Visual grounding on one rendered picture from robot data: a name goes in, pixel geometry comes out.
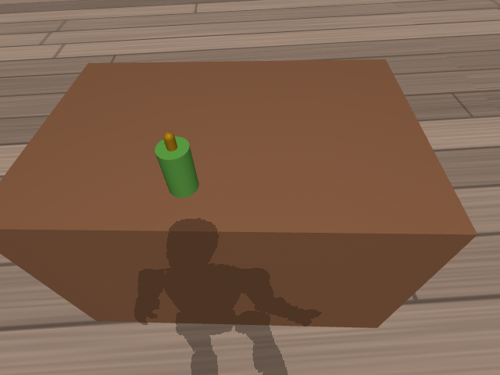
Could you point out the bottle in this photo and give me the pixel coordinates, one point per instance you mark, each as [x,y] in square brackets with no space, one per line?
[177,165]

